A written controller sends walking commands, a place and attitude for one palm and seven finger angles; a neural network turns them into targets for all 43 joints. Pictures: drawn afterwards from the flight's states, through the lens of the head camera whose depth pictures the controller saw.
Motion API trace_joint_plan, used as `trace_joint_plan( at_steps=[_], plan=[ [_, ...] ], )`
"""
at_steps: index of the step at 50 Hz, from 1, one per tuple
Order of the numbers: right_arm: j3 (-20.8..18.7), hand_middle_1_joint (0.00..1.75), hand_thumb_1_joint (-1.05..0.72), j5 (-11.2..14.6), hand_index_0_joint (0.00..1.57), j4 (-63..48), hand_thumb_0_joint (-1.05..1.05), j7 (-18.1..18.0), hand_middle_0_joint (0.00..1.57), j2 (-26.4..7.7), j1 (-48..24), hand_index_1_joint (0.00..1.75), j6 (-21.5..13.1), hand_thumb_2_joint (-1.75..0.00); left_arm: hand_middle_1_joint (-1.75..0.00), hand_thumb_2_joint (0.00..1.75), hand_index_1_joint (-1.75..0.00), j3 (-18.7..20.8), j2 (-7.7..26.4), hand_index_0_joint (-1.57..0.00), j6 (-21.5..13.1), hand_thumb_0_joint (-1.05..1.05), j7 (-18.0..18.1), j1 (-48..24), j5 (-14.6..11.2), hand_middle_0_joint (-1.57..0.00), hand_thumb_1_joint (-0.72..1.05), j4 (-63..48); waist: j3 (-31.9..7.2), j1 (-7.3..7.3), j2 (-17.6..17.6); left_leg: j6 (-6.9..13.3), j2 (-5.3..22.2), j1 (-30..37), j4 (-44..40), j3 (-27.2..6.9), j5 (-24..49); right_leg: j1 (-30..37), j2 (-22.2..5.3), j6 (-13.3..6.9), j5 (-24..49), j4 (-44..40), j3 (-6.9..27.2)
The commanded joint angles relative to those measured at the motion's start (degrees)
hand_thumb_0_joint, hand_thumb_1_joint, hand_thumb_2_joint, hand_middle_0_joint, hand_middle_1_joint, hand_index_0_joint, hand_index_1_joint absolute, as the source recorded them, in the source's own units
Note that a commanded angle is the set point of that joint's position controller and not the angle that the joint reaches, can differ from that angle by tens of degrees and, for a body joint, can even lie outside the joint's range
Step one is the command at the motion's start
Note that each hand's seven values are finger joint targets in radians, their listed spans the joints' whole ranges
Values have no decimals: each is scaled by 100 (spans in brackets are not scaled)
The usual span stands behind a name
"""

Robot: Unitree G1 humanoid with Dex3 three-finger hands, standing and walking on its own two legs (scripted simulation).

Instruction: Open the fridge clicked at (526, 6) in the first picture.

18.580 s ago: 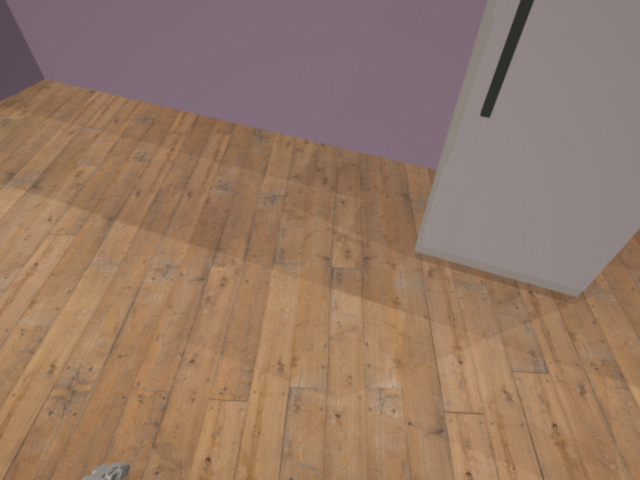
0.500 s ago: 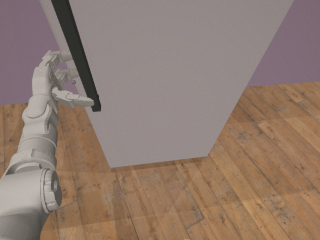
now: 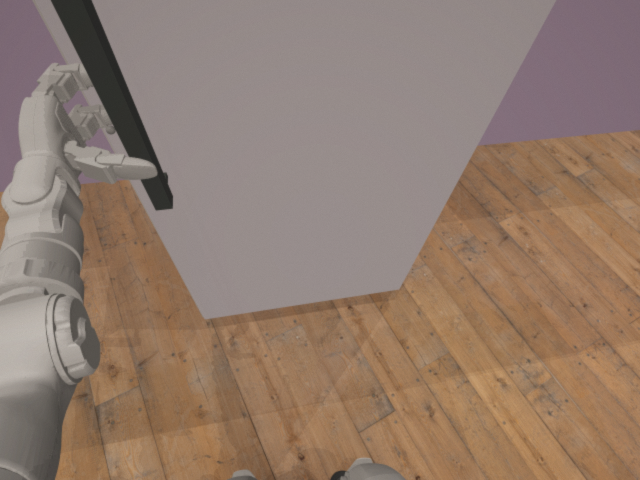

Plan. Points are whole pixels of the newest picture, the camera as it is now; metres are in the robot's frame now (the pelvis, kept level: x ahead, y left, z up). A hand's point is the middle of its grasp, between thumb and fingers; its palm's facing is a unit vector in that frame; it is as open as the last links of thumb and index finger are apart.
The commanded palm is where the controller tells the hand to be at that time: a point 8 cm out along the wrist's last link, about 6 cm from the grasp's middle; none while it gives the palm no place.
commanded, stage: slide the fingers in behind the handle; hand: left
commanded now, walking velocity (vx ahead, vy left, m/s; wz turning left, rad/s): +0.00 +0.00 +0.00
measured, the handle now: (102, 49) +0.55 +0.21 +0.21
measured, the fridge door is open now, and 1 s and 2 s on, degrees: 0 0 0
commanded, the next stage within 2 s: grip the handle and tug to test in 1.90 s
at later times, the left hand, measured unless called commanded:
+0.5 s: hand (114, 141) +0.50 +0.22 +0.12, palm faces +0.10 -0.99 +0.02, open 13.9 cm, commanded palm +0.47 +0.26 +0.13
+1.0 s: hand (136, 137) +0.50 +0.19 +0.12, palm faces +0.09 -1.00 +0.03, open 13.9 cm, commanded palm +0.47 +0.24 +0.13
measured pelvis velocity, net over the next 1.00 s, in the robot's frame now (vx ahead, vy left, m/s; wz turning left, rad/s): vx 0.02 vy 0.01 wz -0.01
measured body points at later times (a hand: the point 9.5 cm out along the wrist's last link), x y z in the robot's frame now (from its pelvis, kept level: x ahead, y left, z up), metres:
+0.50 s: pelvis +0.01 +0.01 +0.00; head +0.09 +0.03 +0.44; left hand +0.49 +0.27 +0.12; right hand +0.03 -0.25 -0.11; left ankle +0.00 +0.11 -0.71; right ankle +0.02 -0.10 -0.71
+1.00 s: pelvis +0.02 +0.01 +0.00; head +0.09 +0.03 +0.45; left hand +0.49 +0.24 +0.12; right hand +0.05 -0.25 -0.11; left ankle +0.00 +0.11 -0.71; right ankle +0.02 -0.10 -0.71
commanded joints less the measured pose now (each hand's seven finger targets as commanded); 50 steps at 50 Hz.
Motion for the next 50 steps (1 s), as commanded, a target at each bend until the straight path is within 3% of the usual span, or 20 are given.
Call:
trace_joint_plan(
  at_steps=[1,2,4,7,11,14,20,24,25,27,28,30,32,36,38,41,43,45,48,50],
  plan=[
    [-329,30,-90,6,20,-400,0,-67,20,-950,775,30,-54,-90,-120,30,-120,128,1503,-30,-275,0,-11,-2679,6,-30,-50,-1169,-2192,-48,393,139,-156,976,-430,-310,1385,1237,38,133,1612,-412,430],
    [-343,30,-90,7,20,-384,0,-68,20,-953,789,30,-35,-90,-120,30,-120,146,1576,-30,-279,0,-20,-2827,18,-30,-50,-1254,-2201,-57,473,127,-142,1023,-446,-334,1432,1186,39,140,1627,-419,414],
    [-349,30,-90,11,20,-375,0,-67,20,-942,820,30,-8,-90,-120,30,-120,-6,1337,-30,-192,0,-38,-2826,-10,-30,-50,-1148,-2074,-141,411,135,-133,1038,-440,-326,1401,1049,52,151,1566,-464,401],
    [-360,30,-90,-4,20,-370,0,-65,20,-947,883,30,15,-90,-120,30,-120,124,1451,-30,-179,0,-26,-2732,-24,-30,-50,-1205,-2191,-62,471,127,-131,1125,-447,-353,1532,1077,54,128,1613,-446,385],
    [-366,30,-90,-31,20,-406,0,-15,20,-881,869,30,30,-90,-120,30,-120,-125,899,-30,-203,0,-16,-2494,-111,-30,-50,-1367,-2191,-5,606,82,-105,1456,-437,-407,1778,849,89,82,1565,-399,277],
    [-371,30,-90,-28,20,-435,0,1,20,-910,828,30,52,-90,-120,30,-120,36,1081,-30,-184,0,40,-2294,-106,-30,-50,-1351,-2133,61,395,76,-90,1323,-485,-398,1640,957,87,89,1507,-404,275],
    [-364,30,-90,-17,20,-539,0,6,20,-886,704,30,51,-90,-120,30,-120,29,1016,-30,-209,0,126,-2171,-92,-30,-50,-1587,-2102,108,300,78,-87,1281,-525,-367,1589,1055,86,90,1516,-383,285],
    [-374,30,-90,-25,20,-552,0,22,20,-832,635,30,7,-90,-120,30,-120,-18,852,-30,-392,0,195,-2306,-117,-30,-50,-2042,-2352,161,660,28,-75,1692,-474,-408,1926,952,103,61,1625,-323,267],
    [-374,30,-90,-27,20,-513,0,25,20,-839,628,30,0,-90,-120,30,-120,-61,841,-30,-426,0,216,-2449,-109,-30,-50,-2108,-2325,90,617,22,-51,1752,-464,-433,1919,872,108,70,1592,-327,258],
    [-388,30,-90,-35,20,-462,0,20,20,-843,647,30,1,-90,-120,30,-120,80,1015,-30,-493,0,278,-2514,-74,-30,-50,-2155,-2426,126,580,14,-46,1813,-431,-474,2072,903,117,64,1651,-288,249],
    [-390,30,-90,-28,20,-486,0,30,20,-820,599,30,-9,-90,-120,30,-120,-57,793,-30,-476,0,278,-2426,-92,-30,-50,-2162,-2442,121,706,4,-56,1874,-428,-446,2109,879,120,64,1682,-282,254],
    [-383,30,-90,-31,20,-464,0,40,20,-813,590,30,-14,-90,-120,30,-120,-148,617,-30,-404,0,282,-2249,-91,-30,-50,-1997,-2315,125,599,-12,-47,1851,-444,-456,2173,846,120,58,1696,-289,219],
    [-381,30,-90,-20,20,-430,0,36,20,-828,587,30,-1,-90,-120,30,-120,-151,672,-30,-327,0,290,-2319,-71,-30,-50,-1917,-2157,98,585,-8,-41,1757,-444,-454,2150,795,108,64,1694,-292,219],
    [-397,30,-90,-31,20,-463,0,33,20,-832,621,30,16,-90,-120,30,-120,-147,600,-30,-236,0,293,-2232,-122,-30,-50,-2006,-2252,131,440,1,-57,1731,-439,-444,2317,982,105,54,1869,-278,208],
    [-407,30,-90,-24,20,-453,0,57,20,-785,591,30,12,-90,-120,30,-120,-389,266,-30,-222,0,287,-2229,-129,-30,-50,-2084,-2288,116,581,-30,-44,1886,-425,-463,2453,859,107,59,1866,-284,197],
    [-427,30,-90,-44,20,-400,0,74,20,-793,639,30,1,-90,-120,30,-120,-478,103,-30,-235,0,343,-2367,-166,-30,-50,-2085,-2187,44,388,-22,-31,1915,-405,-508,2462,770,124,64,1808,-289,169],
    [-452,30,-90,-47,20,-424,0,90,20,-810,619,30,-4,-90,-120,30,-120,-187,346,-30,-263,0,402,-2117,-184,-30,-50,-2188,-2528,209,415,-38,-49,1979,-388,-483,2631,1007,123,54,1987,-257,206],
    [-421,30,-90,-43,20,-404,0,95,20,-776,584,30,8,-90,-120,30,-120,-278,261,-30,-241,0,435,-2167,-166,-30,-50,-2131,-2357,160,364,-26,-58,1847,-403,-437,2528,1022,116,64,2031,-271,201],
    [-416,30,-90,-49,20,-437,0,123,20,-765,561,30,11,-90,-120,30,-120,-190,364,-30,-240,0,537,-1967,-58,-30,-50,-2107,-2304,260,469,-13,-84,1716,-419,-402,2435,1078,106,50,2010,-250,217],
    [-399,30,-90,-53,20,-475,0,114,20,-782,536,30,29,-90,-120,30,-120,20,639,-30,-236,0,599,-1931,-27,-30,-50,-2070,-2193,284,276,22,-109,1468,-459,-346,2206,1253,95,58,2023,-284,253]
  ],
)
